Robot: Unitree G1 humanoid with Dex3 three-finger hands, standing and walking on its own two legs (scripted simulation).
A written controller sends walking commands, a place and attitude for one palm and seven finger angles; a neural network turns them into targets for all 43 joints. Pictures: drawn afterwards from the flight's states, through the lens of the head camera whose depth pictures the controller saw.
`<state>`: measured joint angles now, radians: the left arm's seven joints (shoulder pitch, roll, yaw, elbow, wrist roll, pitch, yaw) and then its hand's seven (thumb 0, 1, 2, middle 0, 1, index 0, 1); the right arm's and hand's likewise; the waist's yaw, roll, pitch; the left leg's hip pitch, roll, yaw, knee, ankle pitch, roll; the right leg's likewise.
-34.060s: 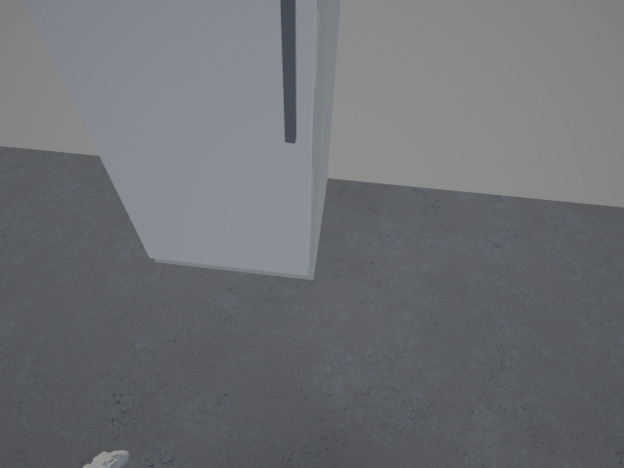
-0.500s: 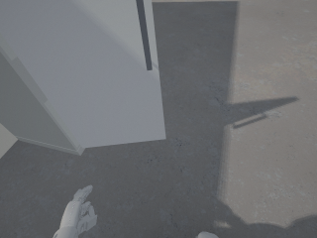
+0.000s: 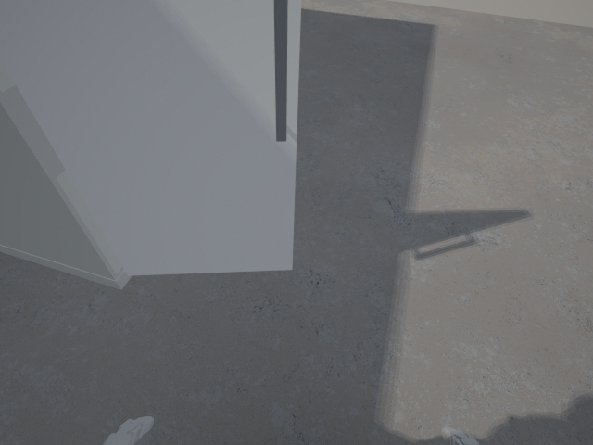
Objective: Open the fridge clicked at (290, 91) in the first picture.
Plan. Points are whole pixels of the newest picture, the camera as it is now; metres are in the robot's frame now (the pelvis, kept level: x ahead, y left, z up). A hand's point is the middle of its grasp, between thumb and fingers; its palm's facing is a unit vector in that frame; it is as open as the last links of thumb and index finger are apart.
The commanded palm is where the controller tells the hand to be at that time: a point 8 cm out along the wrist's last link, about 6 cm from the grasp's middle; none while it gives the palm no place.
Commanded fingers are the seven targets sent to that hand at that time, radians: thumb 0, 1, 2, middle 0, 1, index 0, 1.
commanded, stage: let the arm hang, fingers relaxed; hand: right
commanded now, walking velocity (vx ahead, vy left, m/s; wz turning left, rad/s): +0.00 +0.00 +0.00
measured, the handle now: (280, 58) +0.77 +0.11 +0.16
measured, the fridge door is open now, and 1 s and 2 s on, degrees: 69 69 69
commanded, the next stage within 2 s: look to check the result in 0.88 s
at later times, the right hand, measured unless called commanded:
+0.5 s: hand out of the picture +0.00 -0.15 -0.14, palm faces +0.02 +0.98 -0.21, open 7.4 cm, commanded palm none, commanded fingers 0.00 -0.90 -0.90 0.20 0.30 0.20 0.30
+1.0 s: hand out of the picture +0.00 -0.15 -0.14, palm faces +0.02 +0.99 -0.17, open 7.4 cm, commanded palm none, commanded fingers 0.00 -0.90 -0.90 0.20 0.30 0.20 0.30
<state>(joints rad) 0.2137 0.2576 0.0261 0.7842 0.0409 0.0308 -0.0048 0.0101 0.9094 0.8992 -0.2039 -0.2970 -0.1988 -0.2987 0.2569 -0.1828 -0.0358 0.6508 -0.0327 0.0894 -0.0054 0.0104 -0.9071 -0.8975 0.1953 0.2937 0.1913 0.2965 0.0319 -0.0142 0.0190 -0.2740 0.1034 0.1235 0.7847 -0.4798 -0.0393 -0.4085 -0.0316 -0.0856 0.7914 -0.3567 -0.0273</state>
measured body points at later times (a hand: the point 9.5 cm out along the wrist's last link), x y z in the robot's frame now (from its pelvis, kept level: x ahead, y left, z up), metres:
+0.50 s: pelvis +0.01 +0.02 +0.03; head +0.03 +0.04 +0.48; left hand +0.01 +0.24 -0.13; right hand +0.00 -0.20 -0.12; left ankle -0.04 +0.13 -0.71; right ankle +0.03 -0.10 -0.71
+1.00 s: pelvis +0.01 +0.01 +0.04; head +0.03 +0.02 +0.48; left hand +0.00 +0.23 -0.13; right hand +0.00 -0.20 -0.13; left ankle -0.04 +0.13 -0.71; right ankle +0.03 -0.10 -0.71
